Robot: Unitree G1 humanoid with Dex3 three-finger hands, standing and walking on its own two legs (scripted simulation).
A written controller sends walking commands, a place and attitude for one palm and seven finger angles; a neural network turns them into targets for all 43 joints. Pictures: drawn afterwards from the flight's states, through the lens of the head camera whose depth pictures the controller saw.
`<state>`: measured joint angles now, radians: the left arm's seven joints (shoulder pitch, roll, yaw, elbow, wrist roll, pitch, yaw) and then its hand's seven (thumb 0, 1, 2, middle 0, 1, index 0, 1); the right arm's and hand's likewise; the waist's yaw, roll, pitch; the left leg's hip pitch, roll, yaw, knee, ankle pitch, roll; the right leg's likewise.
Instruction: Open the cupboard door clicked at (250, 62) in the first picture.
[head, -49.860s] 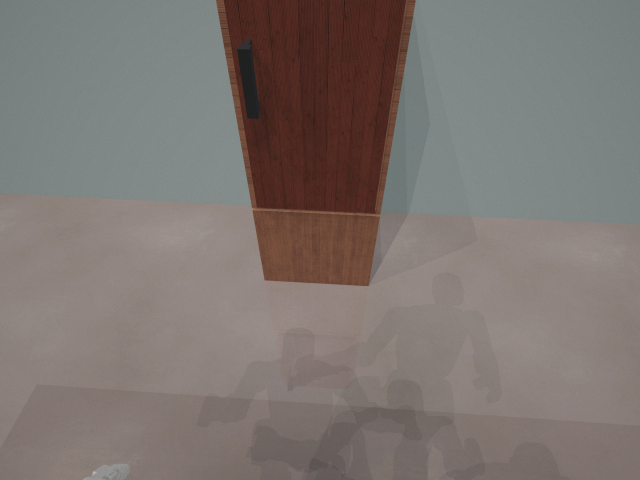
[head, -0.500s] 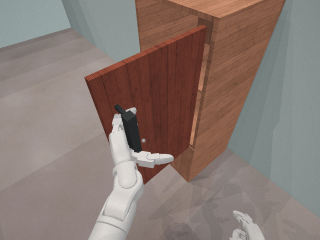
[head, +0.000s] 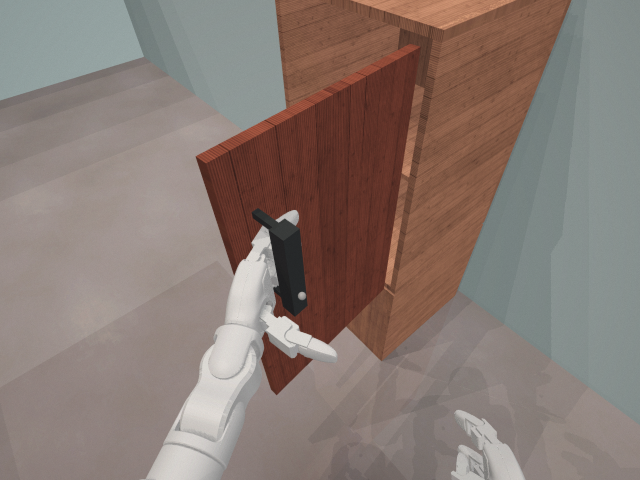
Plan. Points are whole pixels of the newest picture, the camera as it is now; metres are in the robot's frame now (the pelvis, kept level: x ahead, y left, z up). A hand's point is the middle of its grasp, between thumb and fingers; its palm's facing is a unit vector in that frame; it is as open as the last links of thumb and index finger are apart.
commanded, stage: slide the hand sideways off the handle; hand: left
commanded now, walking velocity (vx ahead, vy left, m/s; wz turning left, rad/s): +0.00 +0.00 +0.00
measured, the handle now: (279, 263) +0.36 +0.09 +0.09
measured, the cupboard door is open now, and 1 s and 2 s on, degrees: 96 96 96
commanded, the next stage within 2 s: draw the hand back to the body in 0.84 s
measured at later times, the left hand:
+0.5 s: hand (264, 332) +0.26 +0.09 +0.09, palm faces -0.04 -1.00 -0.02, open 16.1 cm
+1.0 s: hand (229, 360) +0.23 +0.12 +0.08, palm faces -0.02 -1.00 -0.03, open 16.3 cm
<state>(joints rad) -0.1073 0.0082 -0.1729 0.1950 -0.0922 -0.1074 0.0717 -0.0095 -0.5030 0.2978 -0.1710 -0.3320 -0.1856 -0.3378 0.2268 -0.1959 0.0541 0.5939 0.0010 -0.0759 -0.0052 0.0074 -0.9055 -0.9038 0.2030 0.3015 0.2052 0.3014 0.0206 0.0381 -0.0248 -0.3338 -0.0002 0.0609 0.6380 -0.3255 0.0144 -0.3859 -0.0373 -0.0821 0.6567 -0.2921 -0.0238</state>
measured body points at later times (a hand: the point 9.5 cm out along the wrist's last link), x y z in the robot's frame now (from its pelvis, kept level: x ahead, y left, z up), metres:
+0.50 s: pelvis +0.02 -0.02 +0.00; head +0.03 -0.04 +0.45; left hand +0.26 +0.14 +0.09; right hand +0.21 -0.23 -0.08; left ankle +0.01 +0.11 -0.72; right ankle +0.03 -0.10 -0.72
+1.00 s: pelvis +0.02 -0.02 -0.01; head +0.04 -0.04 +0.44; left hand +0.22 +0.17 +0.09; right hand +0.21 -0.23 -0.09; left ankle +0.01 +0.11 -0.72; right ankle +0.03 -0.10 -0.72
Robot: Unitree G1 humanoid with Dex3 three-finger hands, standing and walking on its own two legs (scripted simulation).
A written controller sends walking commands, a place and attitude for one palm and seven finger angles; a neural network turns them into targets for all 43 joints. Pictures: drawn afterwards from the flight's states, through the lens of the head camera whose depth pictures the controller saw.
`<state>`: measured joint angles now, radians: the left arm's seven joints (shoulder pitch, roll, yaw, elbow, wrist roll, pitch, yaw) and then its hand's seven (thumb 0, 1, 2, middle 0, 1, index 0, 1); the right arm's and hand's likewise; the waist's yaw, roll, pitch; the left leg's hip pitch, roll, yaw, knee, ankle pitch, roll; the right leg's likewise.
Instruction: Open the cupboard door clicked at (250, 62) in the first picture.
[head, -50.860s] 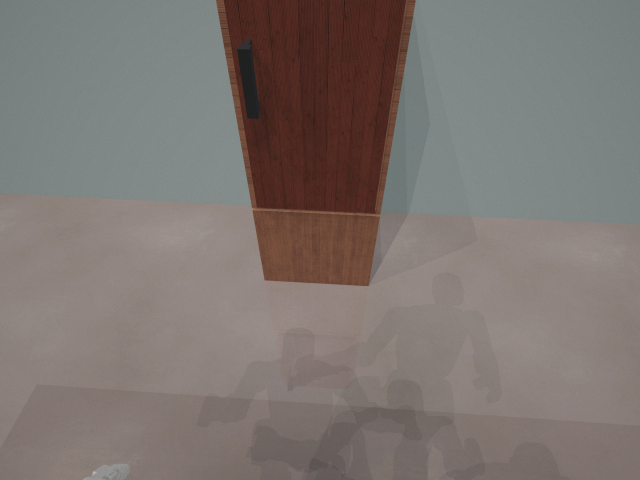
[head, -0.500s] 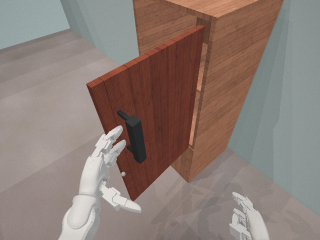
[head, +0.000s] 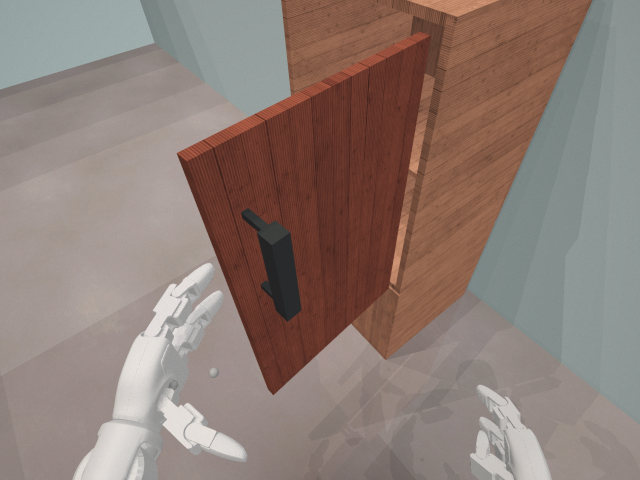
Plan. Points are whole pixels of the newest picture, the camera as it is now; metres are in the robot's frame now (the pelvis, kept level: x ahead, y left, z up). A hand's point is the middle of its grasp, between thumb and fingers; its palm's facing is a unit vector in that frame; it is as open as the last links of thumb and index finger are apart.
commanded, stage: draw the hand back to the body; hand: left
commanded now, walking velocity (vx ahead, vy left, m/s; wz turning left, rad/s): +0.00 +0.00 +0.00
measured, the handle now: (270, 266) +0.35 +0.09 +0.10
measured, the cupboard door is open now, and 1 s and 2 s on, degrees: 96 96 96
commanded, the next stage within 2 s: step back with the hand held close in 1.52 s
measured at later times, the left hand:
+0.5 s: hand (138, 362) +0.20 +0.19 +0.13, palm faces +0.05 -0.99 -0.16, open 16.0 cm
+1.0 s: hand (58, 328) +0.22 +0.26 +0.16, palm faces +0.35 -0.84 -0.41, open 10.8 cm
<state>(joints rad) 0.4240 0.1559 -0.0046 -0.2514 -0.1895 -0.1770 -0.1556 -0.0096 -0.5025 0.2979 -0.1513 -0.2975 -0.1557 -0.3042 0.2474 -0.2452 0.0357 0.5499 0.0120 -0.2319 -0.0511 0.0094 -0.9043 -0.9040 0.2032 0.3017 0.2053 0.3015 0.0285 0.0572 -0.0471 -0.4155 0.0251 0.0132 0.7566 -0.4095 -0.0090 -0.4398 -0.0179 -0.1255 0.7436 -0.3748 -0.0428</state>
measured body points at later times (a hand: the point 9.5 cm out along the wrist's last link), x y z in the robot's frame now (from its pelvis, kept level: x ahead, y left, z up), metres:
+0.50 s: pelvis +0.00 +0.02 +0.01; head +0.00 +0.00 +0.46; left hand +0.19 +0.24 +0.14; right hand +0.20 -0.20 -0.05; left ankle -0.01 +0.12 -0.71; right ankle +0.01 -0.09 -0.71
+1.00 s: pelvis +0.02 +0.02 +0.03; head +0.01 +0.00 +0.48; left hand +0.19 +0.30 +0.19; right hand +0.19 -0.20 -0.06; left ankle -0.01 +0.12 -0.71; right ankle +0.01 -0.09 -0.71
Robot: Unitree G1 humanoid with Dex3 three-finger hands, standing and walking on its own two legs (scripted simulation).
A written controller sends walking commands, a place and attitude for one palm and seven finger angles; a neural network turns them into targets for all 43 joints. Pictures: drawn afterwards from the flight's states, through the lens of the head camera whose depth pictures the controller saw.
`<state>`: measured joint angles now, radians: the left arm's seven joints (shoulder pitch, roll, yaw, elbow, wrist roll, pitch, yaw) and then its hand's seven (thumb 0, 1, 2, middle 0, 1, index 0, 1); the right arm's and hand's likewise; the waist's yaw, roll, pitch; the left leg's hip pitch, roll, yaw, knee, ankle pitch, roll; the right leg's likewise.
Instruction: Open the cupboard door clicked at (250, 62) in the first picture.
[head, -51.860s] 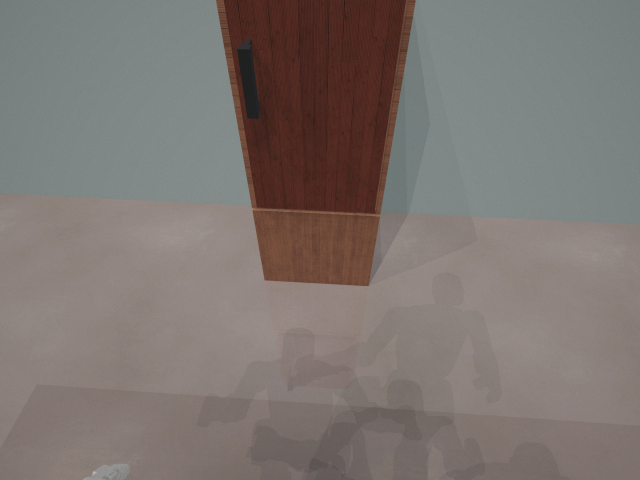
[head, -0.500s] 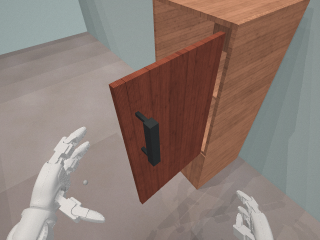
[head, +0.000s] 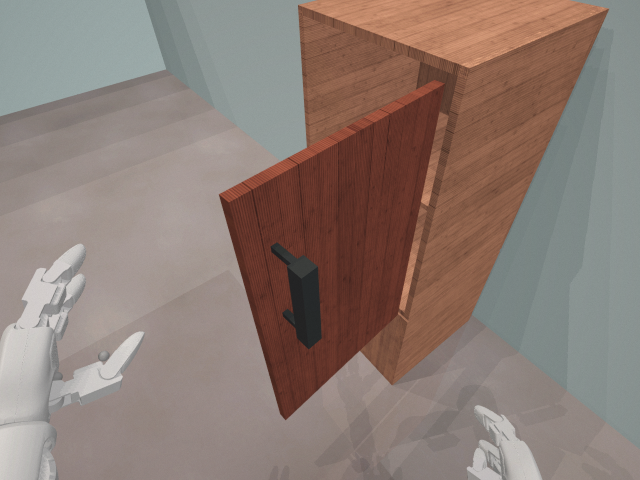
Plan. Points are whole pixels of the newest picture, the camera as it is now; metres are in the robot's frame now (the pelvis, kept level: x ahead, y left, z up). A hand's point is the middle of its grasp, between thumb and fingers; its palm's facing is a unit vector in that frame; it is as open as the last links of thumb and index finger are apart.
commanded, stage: draw the hand back to the body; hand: left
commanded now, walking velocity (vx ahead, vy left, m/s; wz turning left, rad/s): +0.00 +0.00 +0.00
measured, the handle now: (295, 296) +0.32 +0.08 +0.07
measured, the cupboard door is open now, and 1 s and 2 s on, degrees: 96 96 96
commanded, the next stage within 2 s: step back with the hand held close in 0.52 s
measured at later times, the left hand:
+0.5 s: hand (80, 356) +0.18 +0.25 +0.15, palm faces +0.44 -0.80 -0.40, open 7.5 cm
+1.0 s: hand (80, 362) +0.17 +0.25 +0.15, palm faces +0.30 -0.79 -0.53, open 7.4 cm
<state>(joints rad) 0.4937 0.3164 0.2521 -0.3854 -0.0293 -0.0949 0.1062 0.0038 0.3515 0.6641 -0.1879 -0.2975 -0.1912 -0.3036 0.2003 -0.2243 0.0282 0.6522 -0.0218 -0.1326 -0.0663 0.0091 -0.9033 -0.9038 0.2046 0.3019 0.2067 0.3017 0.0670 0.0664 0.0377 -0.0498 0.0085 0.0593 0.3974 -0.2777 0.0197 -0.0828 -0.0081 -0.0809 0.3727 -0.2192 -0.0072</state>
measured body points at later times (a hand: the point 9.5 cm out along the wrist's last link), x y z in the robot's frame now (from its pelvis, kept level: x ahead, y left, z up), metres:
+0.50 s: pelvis -0.01 -0.01 +0.00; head -0.02 -0.03 +0.45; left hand +0.15 +0.29 +0.17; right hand +0.18 -0.22 -0.09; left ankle -0.03 +0.10 -0.74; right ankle -0.01 -0.11 -0.74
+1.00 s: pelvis -0.04 +0.01 +0.00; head -0.02 +0.00 +0.44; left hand +0.15 +0.29 +0.18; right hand +0.13 -0.25 -0.09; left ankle -0.03 +0.10 -0.74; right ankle -0.01 -0.11 -0.74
